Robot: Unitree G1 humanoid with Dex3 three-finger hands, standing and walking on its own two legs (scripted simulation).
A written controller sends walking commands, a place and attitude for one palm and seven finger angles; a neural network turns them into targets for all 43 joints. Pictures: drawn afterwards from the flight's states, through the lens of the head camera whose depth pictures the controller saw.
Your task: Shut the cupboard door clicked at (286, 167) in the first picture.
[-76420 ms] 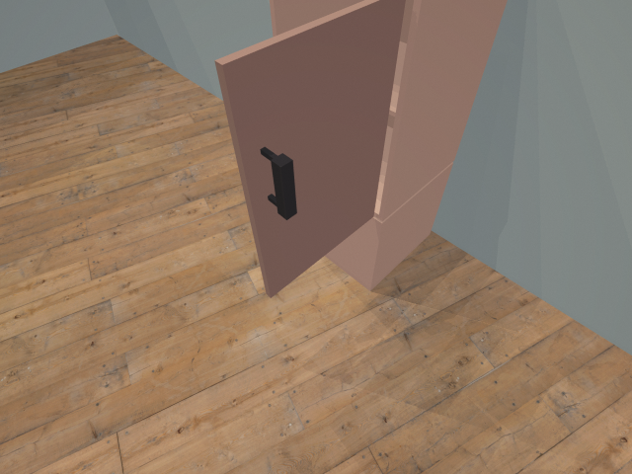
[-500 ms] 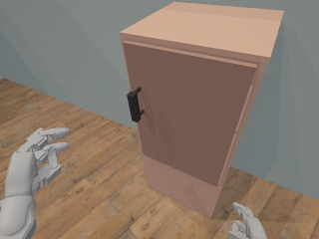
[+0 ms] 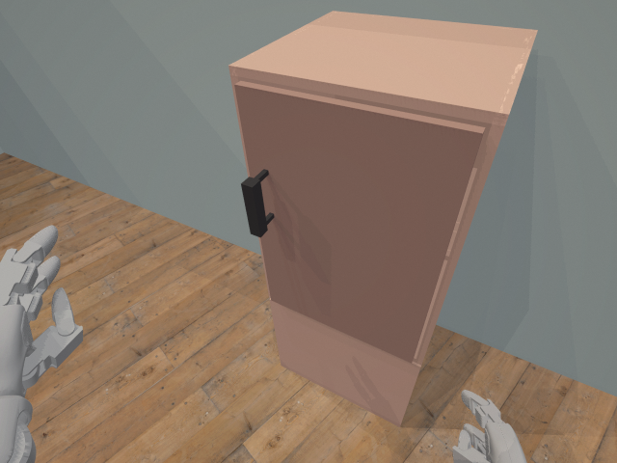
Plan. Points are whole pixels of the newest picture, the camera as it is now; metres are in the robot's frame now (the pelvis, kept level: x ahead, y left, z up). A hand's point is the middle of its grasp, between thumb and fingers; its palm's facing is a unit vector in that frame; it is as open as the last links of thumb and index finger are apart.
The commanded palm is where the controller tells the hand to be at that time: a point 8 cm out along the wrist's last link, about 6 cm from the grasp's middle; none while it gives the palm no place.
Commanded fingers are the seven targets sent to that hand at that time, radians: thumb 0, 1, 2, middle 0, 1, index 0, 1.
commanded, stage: step back with the hand held close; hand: left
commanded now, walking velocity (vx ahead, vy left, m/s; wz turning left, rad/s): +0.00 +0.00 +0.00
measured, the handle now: (261, 202) +0.57 +0.16 +0.03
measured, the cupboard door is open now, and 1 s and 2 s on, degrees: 0 0 0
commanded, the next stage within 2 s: stop stepping back and stand still in 1.88 s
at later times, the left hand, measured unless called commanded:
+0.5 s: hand (74, 330) +0.19 +0.26 +0.16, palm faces +0.37 -0.80 -0.48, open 7.4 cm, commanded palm +0.13 +0.31 +0.17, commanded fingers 0.00 0.90 0.90 -0.20 -0.30 -0.20 -0.30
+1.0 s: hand (9, 389) +0.13 +0.29 +0.16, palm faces +0.46 -0.77 -0.44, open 7.4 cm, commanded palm +0.07 +0.32 +0.17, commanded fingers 0.00 0.90 0.90 -0.20 -0.30 -0.20 -0.30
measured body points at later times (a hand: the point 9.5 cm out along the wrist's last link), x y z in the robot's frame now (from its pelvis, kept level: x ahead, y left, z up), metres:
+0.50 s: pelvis -0.01 +0.01 -0.01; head -0.02 -0.01 +0.44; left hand +0.17 +0.31 +0.18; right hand +0.15 -0.25 -0.09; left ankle +0.00 +0.07 -0.74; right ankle -0.02 -0.10 -0.74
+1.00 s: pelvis -0.07 +0.02 -0.02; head -0.08 +0.04 +0.43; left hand +0.10 +0.33 +0.18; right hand +0.08 -0.23 -0.10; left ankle +0.00 +0.08 -0.74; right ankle -0.02 -0.10 -0.74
